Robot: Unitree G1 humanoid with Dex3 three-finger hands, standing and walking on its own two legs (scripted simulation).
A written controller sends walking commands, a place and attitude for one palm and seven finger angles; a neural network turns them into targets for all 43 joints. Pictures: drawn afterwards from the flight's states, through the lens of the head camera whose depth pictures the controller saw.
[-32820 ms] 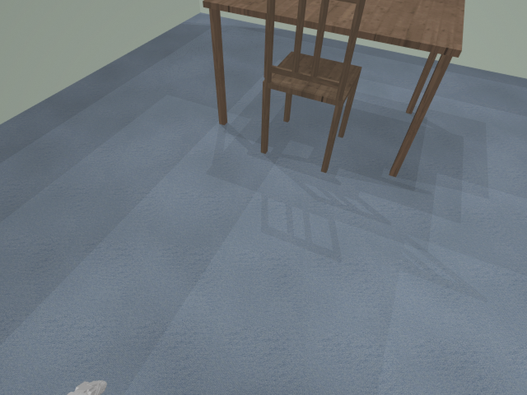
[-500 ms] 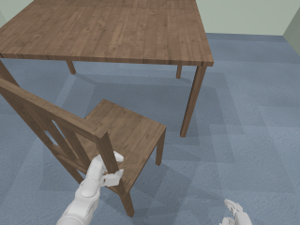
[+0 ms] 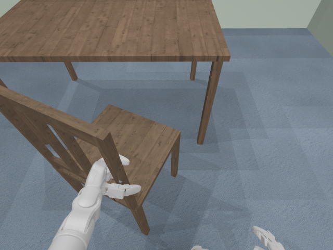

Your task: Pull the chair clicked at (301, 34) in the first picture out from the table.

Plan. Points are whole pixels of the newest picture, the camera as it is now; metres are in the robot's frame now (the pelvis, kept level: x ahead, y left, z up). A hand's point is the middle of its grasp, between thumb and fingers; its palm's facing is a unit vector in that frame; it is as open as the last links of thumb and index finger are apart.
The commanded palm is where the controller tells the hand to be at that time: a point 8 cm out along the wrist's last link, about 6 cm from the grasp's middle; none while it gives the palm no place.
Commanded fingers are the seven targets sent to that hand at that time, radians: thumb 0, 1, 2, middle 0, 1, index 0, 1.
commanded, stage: open the thumb and straighten the fingers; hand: left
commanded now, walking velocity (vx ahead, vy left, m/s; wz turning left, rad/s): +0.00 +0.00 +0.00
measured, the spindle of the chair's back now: (57, 146) +0.42 +0.33 -0.04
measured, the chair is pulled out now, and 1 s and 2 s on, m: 0.37 0.37 0.37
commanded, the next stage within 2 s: draw the fingers out of the gap in 0.44 s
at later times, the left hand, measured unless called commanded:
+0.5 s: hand (115, 175) +0.32 +0.14 -0.03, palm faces -0.08 -0.98 -0.17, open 17.2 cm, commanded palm +0.29 +0.19 -0.01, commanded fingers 0.00 -0.55 0.20 0.00 0.00 0.00 0.00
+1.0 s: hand (110, 203) +0.25 +0.14 -0.04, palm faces -0.07 -0.98 -0.17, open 17.5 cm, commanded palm +0.23 +0.19 -0.01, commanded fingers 0.00 -0.55 0.20 0.00 0.00 0.00 0.00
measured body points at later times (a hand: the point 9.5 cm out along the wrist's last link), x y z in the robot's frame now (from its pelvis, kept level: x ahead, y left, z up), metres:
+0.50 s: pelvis +0.00 +0.00 -0.01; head +0.04 -0.01 +0.44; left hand +0.32 +0.19 -0.02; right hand +0.13 -0.25 -0.12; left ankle -0.06 +0.10 -0.71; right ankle +0.06 -0.09 -0.71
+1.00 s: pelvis +0.02 +0.01 -0.01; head +0.06 +0.00 +0.44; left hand +0.25 +0.19 -0.02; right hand +0.19 -0.22 -0.09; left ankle -0.06 +0.10 -0.71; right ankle +0.07 -0.09 -0.71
